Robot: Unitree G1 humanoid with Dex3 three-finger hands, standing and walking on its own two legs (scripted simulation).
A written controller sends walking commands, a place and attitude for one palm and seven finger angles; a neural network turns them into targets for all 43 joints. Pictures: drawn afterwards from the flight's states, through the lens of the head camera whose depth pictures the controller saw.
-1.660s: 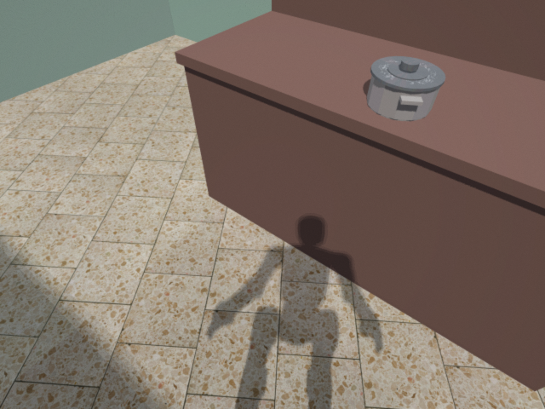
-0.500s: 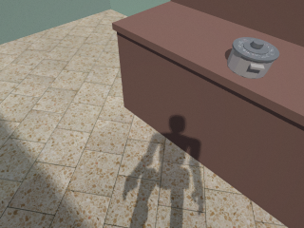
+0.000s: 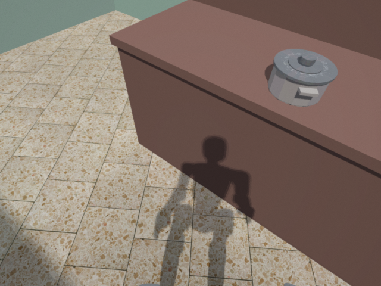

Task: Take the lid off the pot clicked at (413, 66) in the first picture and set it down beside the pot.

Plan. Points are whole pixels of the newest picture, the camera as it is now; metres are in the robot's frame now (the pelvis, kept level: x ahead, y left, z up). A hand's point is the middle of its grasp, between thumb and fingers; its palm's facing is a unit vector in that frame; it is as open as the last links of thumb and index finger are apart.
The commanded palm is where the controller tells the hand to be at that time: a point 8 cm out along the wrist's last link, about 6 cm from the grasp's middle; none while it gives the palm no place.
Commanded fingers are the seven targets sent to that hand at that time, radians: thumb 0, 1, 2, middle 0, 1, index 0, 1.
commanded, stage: turn to face it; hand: left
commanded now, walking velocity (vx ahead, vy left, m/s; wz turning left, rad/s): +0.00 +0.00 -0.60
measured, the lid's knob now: (307, 58) +0.75 -0.28 +0.11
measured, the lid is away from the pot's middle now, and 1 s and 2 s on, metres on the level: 0.00 0.00 0.00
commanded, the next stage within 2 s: take the last steps up to it in 0.82 s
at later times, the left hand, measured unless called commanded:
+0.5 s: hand (125, 274) +0.17 +0.17 -0.16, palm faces -0.26 -0.92 -0.29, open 7.4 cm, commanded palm none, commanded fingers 0.00 0.90 0.90 -0.20 -0.30 -0.20 -0.30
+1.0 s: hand (143, 264) +0.19 +0.14 -0.16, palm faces -0.46 -0.87 -0.19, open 7.4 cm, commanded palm none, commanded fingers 0.00 0.90 0.90 -0.20 -0.30 -0.20 -0.30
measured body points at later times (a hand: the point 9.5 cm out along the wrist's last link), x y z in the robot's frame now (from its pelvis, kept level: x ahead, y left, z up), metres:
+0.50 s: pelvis +0.02 -0.01 -0.01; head +0.05 -0.04 +0.43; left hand +0.18 +0.22 -0.14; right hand -0.02 -0.27 -0.17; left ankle +0.03 +0.13 -0.70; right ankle +0.01 -0.12 -0.74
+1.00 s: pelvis +0.03 +0.01 +0.00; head +0.06 +0.00 +0.45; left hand +0.22 +0.18 -0.14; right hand -0.07 -0.20 -0.15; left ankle +0.08 +0.11 -0.74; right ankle -0.04 -0.09 -0.70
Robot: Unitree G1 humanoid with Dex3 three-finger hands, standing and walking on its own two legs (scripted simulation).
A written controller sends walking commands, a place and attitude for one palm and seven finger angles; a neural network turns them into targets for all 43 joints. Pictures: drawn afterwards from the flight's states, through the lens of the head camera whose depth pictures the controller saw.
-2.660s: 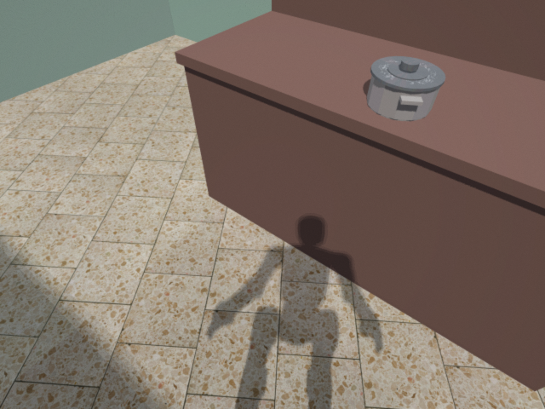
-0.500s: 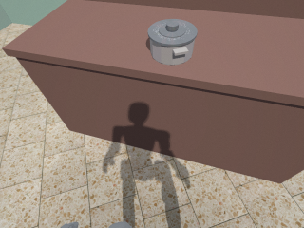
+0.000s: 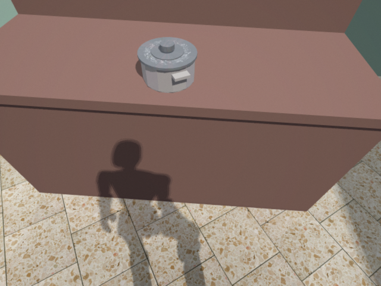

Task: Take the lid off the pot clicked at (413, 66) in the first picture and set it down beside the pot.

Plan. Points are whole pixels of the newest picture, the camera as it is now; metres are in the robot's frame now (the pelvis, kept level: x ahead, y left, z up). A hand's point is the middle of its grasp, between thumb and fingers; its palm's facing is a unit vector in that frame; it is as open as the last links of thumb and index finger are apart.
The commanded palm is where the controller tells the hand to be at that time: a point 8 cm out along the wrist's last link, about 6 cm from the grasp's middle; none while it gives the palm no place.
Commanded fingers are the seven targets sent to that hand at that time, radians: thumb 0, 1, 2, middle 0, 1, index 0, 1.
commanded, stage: take the last steps up to it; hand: left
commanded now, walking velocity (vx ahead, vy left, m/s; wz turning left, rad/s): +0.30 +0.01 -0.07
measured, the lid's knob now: (167, 45) +0.76 +0.10 +0.10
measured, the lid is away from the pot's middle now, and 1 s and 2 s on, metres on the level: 0.00 0.00 0.00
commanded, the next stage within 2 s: come to a stop and stand still in 0.66 s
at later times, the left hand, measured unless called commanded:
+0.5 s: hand out of the picture +0.04 +0.18 -0.19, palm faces +0.07 -0.99 -0.14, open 7.4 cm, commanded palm none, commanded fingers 0.00 0.90 0.90 -0.20 -0.30 -0.20 -0.30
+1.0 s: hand (134, 203) +0.36 +0.17 -0.17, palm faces +0.01 -0.98 -0.21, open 7.3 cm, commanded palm none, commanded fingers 0.00 0.90 0.90 -0.20 -0.30 -0.20 -0.30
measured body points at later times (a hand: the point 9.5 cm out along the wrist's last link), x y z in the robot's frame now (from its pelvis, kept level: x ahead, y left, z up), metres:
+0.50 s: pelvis +0.13 +0.03 -0.02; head +0.16 +0.04 +0.43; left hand +0.04 +0.24 -0.18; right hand +0.20 -0.22 -0.16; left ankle +0.18 +0.13 -0.74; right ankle -0.01 -0.11 -0.72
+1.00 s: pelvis +0.26 +0.01 -0.01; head +0.30 -0.01 +0.44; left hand +0.36 +0.23 -0.15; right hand +0.27 -0.22 -0.17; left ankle +0.22 +0.13 -0.71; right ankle +0.30 -0.10 -0.74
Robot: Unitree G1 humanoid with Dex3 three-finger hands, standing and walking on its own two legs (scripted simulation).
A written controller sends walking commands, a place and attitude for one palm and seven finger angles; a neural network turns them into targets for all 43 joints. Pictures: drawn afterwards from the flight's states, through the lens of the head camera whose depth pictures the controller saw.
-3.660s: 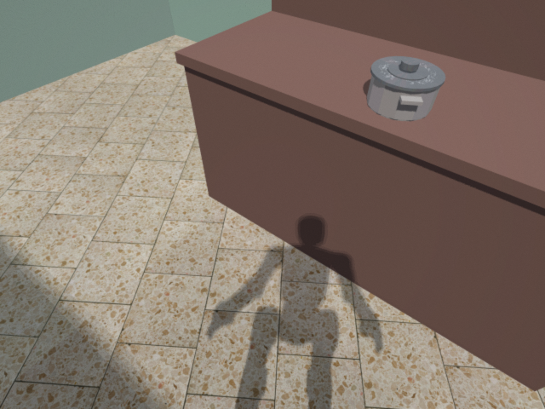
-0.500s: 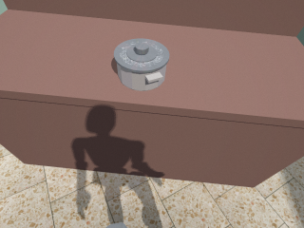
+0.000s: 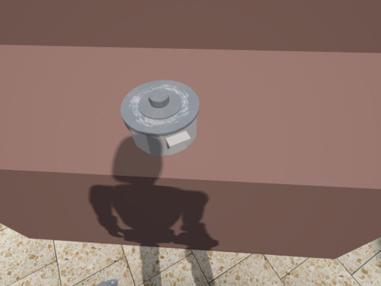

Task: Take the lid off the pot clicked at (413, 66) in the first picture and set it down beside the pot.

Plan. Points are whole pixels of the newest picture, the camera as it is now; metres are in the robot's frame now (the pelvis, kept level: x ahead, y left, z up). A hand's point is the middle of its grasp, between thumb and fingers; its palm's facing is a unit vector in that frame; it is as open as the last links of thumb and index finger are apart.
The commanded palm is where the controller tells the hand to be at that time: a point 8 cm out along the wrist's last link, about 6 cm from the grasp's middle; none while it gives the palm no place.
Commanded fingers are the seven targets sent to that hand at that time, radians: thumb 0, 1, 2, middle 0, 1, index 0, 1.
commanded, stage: come to a stop and stand still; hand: left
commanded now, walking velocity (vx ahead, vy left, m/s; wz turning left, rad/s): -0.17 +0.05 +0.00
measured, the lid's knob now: (159, 98) +0.50 +0.10 +0.11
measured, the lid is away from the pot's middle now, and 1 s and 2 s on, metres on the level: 0.00 0.00 0.00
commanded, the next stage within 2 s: look again from close up in 1.06 s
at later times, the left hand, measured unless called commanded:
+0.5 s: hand out of the picture -0.01 +0.26 -0.17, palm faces +0.04 -0.97 -0.22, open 7.4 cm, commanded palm none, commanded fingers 0.00 0.90 0.90 -0.20 -0.30 -0.20 -0.30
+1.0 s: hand out of the picture -0.05 +0.19 -0.17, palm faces +0.02 -0.99 -0.15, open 7.4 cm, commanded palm none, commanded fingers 0.00 0.90 0.90 -0.20 -0.30 -0.20 -0.30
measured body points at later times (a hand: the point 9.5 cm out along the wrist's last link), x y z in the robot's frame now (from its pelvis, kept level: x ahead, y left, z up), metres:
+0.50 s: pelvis -0.02 +0.06 +0.01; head +0.00 +0.07 +0.46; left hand -0.01 +0.31 -0.15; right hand +0.05 -0.17 -0.13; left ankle +0.01 +0.13 -0.73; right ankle -0.07 -0.08 -0.71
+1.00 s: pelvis -0.03 +0.04 +0.01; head -0.03 +0.04 +0.46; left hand -0.05 +0.24 -0.16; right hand -0.06 -0.18 -0.15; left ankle +0.01 +0.13 -0.73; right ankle -0.07 -0.07 -0.73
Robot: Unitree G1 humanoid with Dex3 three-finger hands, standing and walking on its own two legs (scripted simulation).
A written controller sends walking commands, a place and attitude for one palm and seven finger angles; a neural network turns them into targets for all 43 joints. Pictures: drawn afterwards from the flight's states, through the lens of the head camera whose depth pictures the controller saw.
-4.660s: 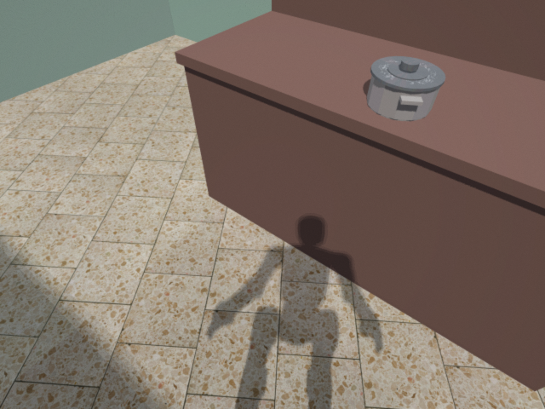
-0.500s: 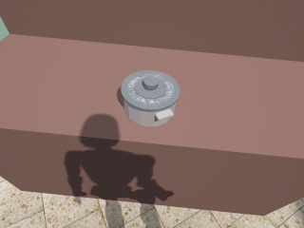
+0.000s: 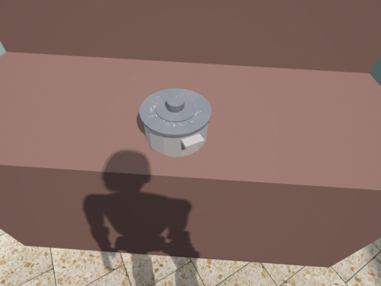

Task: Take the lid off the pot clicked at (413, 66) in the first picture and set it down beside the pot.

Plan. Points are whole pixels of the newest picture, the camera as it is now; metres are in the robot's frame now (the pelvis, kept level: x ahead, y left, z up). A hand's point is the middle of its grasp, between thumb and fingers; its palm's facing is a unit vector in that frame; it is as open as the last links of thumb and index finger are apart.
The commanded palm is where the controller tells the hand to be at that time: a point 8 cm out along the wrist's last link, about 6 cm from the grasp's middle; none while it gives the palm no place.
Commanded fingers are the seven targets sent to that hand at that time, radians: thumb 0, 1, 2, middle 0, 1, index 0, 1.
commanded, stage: come to a stop and stand still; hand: left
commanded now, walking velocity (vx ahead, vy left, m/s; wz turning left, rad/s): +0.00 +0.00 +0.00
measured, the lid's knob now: (175, 103) +0.53 +0.07 +0.10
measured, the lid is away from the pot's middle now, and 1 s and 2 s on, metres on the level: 0.00 0.00 0.00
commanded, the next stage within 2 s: look again from close up in 0.06 s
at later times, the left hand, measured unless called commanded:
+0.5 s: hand out of the picture +0.03 +0.17 -0.18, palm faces +0.03 -0.98 -0.21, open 7.4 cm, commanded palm none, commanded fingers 0.00 0.90 0.90 -0.20 -0.30 -0.20 -0.30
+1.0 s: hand out of the picture +0.02 +0.18 -0.19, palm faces +0.02 -0.98 -0.18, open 7.4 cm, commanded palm none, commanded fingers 0.00 0.90 0.90 -0.20 -0.30 -0.20 -0.30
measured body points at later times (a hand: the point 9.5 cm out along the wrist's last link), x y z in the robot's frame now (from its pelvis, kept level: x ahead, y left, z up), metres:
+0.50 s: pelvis +0.02 +0.00 -0.01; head +0.02 +0.00 +0.44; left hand +0.02 +0.23 -0.17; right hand +0.03 -0.22 -0.17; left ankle +0.04 +0.10 -0.74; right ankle -0.04 -0.11 -0.74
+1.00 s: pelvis +0.02 +0.01 -0.01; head +0.03 +0.03 +0.44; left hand +0.02 +0.23 -0.17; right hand +0.07 -0.22 -0.15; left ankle +0.04 +0.10 -0.74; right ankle -0.04 -0.11 -0.74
